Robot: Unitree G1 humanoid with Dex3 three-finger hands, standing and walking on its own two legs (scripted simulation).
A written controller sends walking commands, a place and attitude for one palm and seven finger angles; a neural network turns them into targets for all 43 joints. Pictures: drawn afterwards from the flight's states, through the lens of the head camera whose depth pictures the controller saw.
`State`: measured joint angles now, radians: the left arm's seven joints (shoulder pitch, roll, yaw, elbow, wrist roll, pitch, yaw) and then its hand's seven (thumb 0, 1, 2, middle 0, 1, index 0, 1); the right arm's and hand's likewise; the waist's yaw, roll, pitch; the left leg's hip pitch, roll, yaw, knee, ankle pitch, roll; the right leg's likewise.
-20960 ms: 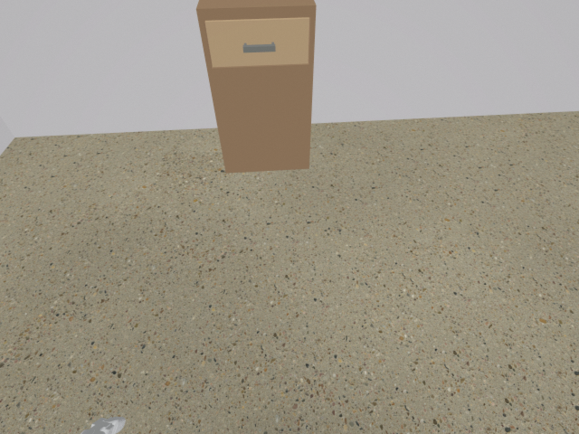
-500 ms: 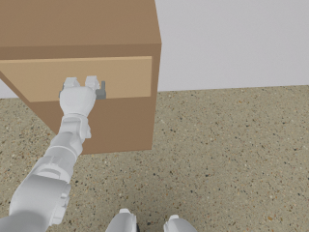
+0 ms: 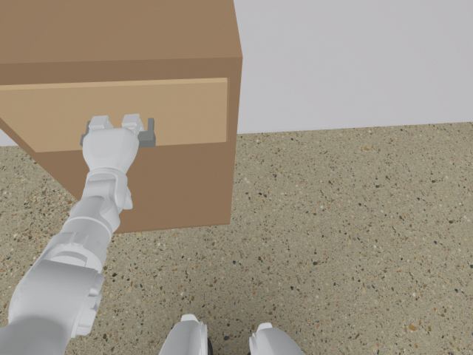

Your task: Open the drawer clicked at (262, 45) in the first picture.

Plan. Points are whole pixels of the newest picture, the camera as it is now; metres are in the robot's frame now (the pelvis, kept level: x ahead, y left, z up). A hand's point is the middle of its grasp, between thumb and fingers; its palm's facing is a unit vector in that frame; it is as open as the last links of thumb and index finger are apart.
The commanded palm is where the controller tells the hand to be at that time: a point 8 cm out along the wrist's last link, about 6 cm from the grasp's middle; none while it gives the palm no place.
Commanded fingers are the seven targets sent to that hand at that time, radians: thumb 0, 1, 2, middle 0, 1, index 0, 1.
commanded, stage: lower the fingers behind the handle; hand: left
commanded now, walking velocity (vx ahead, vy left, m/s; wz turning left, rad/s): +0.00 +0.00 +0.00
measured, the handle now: (120, 132) +0.52 +0.20 +0.00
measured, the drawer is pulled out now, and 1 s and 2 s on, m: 0.01 0.01 0.11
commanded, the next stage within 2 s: close the thumb around the handle in 0.10 s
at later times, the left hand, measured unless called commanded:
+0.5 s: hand (123, 160) +0.47 +0.20 -0.03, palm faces -0.06 -0.03 -1.00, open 11.3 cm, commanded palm +0.46 +0.19 +0.03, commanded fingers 0.00 0.40 0.68 -0.36 -1.30 -0.36 -1.30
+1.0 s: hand (123, 161) +0.47 +0.20 -0.02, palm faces -0.05 -0.04 -1.00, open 5.6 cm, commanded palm +0.45 +0.19 +0.03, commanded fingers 0.00 0.90 0.90 -0.40 -1.35 -0.40 -1.35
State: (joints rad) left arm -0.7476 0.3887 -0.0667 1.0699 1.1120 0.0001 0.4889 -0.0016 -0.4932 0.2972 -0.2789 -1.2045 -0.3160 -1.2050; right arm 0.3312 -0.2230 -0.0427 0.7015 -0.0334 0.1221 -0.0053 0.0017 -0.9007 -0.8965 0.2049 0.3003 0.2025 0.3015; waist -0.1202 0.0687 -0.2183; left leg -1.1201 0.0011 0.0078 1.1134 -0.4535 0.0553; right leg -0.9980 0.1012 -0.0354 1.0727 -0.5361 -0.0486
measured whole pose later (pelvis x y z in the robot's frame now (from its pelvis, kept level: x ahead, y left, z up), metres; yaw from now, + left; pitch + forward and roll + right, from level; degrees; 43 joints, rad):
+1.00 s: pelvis +0.00 +0.01 +0.01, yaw +0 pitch +26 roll -3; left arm -0.75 0.37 -0.08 1.08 1.11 0.05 0.50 0.00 0.72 0.81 -0.33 -1.35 -0.40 -1.35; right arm 0.33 -0.22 -0.05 0.69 -0.03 0.14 0.00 0.00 -0.90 -0.90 0.20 0.30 0.20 0.30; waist -0.13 0.07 -0.22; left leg -1.09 0.00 0.02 1.09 -0.45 0.06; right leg -0.97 0.10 -0.02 1.04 -0.53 -0.04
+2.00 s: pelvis +0.01 +0.00 +0.02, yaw +0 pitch +20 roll -2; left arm -0.30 0.26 -0.15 0.72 1.12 0.07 0.54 0.01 0.73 0.82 -0.29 -1.35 -0.40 -1.35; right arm 0.24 -0.22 -0.05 0.63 -0.02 0.18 0.00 0.00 -0.90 -0.90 0.20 0.30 0.20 0.30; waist -0.04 0.05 -0.22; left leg -0.91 -0.01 0.03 1.00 -0.45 0.06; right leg -0.80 0.09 -0.01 0.97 -0.53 -0.05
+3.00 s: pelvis +0.01 -0.01 +0.02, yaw +1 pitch +16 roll +0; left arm 0.22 0.26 -0.18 0.27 1.11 0.06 0.57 0.02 0.71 0.82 -0.28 -1.35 -0.41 -1.35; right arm 0.15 -0.22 -0.02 0.56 -0.03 0.16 0.02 0.01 -0.90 -0.90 0.20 0.30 0.20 0.30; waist 0.01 0.05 -0.21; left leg -0.85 -0.01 0.03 1.03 -0.46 0.04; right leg -0.76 0.09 0.00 1.03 -0.55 -0.07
